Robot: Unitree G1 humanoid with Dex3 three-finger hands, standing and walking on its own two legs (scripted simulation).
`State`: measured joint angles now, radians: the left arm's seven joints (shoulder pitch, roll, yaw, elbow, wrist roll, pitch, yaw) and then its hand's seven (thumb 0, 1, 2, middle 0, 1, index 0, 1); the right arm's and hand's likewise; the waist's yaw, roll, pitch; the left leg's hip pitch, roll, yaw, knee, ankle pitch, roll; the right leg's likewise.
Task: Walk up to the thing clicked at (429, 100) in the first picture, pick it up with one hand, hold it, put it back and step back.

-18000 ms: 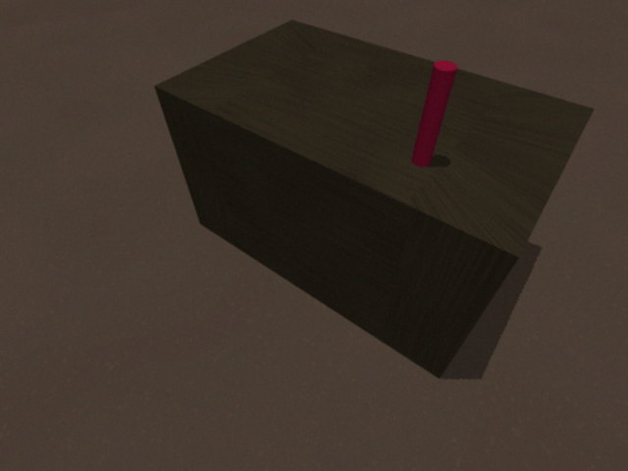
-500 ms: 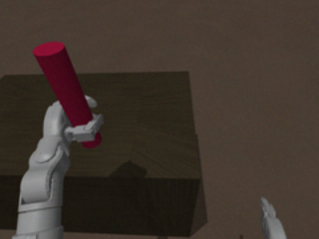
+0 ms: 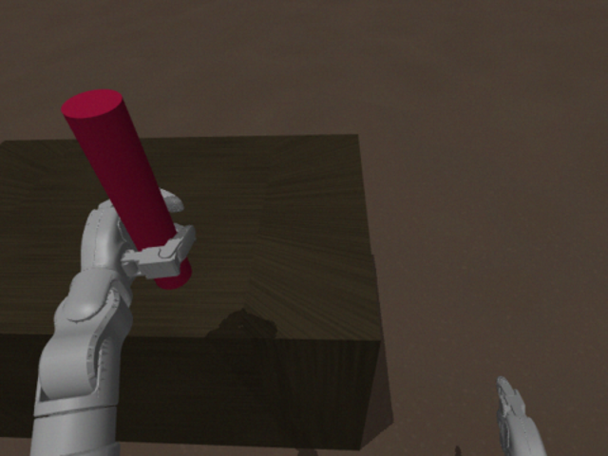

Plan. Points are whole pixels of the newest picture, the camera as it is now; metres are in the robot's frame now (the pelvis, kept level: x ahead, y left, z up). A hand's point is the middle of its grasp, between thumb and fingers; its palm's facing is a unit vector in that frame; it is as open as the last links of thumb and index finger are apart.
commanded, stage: hold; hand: left
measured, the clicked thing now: (142, 208) +0.33 +0.18 +0.23
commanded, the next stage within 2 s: crouch in 0.42 s
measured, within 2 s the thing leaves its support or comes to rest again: neither
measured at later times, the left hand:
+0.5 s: hand (170, 230) +0.33 +0.16 +0.19, palm faces +0.11 -0.99 +0.00, open 6.4 cm
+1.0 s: hand (194, 237) +0.39 +0.16 +0.12, palm faces +0.11 -0.99 +0.00, open 6.4 cm
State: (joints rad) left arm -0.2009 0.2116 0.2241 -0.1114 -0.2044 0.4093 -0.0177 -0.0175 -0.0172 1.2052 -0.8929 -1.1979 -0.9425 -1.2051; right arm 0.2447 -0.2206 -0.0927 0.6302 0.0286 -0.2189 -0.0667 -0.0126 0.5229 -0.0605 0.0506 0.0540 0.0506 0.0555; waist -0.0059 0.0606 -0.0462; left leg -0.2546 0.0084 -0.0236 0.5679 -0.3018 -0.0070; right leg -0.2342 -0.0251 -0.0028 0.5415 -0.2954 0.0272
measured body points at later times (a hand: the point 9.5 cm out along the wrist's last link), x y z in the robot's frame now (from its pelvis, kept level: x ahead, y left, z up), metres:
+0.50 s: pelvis -0.01 +0.00 +0.00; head -0.03 -0.03 +0.45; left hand +0.32 +0.21 +0.19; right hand +0.15 -0.26 -0.08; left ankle +0.00 +0.12 -0.73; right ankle +0.00 -0.14 -0.73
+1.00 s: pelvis -0.02 +0.00 +0.00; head +0.00 -0.01 +0.45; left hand +0.38 +0.21 +0.12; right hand +0.14 -0.25 -0.08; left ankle +0.00 +0.12 -0.73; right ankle +0.00 -0.14 -0.73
